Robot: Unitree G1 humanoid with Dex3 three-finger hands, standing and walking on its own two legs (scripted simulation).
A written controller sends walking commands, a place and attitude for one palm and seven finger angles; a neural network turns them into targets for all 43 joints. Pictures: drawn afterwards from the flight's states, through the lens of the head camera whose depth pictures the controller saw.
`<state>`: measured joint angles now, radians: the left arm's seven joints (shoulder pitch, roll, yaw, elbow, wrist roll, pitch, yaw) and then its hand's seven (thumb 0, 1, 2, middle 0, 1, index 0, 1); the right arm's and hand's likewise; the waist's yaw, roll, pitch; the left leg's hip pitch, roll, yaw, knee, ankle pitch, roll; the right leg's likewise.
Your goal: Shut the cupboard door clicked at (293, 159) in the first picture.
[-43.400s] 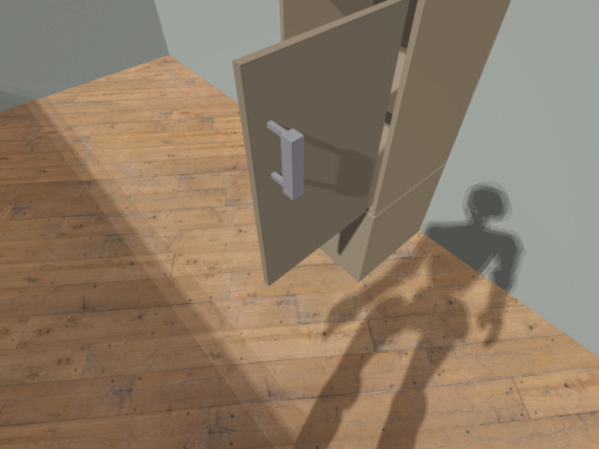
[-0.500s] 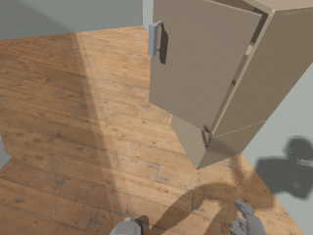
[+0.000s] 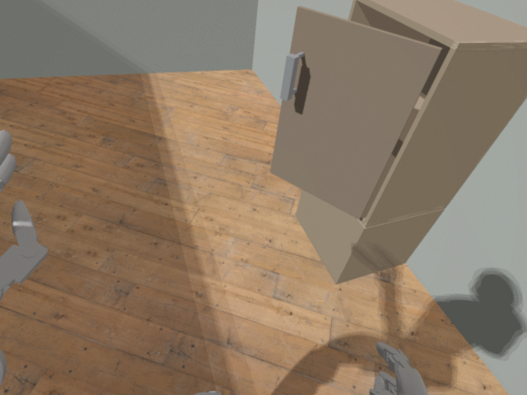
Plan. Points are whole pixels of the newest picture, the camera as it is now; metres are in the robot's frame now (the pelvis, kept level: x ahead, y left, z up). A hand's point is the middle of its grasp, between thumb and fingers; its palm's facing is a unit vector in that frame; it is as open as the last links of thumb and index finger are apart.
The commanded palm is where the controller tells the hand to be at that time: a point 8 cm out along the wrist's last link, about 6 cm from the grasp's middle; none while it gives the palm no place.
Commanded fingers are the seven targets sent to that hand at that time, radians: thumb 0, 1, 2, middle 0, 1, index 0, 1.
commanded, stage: stop stepping back and stand still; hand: left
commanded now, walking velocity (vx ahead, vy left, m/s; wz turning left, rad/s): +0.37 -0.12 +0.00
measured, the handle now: (293, 75) +0.96 +0.05 +0.09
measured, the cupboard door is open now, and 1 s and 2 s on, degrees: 34 34 34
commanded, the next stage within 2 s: let the arm hang, fingers relaxed in 1.60 s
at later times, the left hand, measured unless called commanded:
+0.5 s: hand out of the picture +0.06 +0.35 +0.20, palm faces +0.44 -0.85 -0.30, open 7.4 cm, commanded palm -0.02 +0.39 +0.19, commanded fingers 0.00 0.90 0.90 -0.20 -0.30 -0.20 -0.30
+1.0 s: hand out of the picture +0.01 +0.39 +0.17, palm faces +0.44 -0.83 -0.34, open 7.4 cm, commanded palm -0.06 +0.43 +0.19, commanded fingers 0.00 0.90 0.90 -0.20 -0.30 -0.20 -0.30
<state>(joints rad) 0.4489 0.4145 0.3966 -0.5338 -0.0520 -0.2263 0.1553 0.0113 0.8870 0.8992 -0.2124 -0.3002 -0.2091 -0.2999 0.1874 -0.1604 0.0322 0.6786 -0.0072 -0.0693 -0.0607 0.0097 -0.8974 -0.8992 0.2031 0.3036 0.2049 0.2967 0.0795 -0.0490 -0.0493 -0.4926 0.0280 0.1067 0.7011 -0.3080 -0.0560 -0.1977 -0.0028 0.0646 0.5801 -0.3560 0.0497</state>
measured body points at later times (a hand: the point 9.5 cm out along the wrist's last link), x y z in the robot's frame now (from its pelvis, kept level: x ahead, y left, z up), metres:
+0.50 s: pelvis -0.18 +0.10 +0.00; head -0.21 +0.13 +0.44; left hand +0.03 +0.39 +0.21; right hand -0.08 -0.18 -0.07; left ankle -0.11 +0.21 -0.73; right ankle -0.15 -0.04 -0.69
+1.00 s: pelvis -0.21 +0.13 -0.01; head -0.21 +0.16 +0.44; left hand -0.02 +0.43 +0.19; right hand -0.08 -0.13 -0.08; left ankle -0.15 +0.23 -0.73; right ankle -0.27 +0.00 -0.71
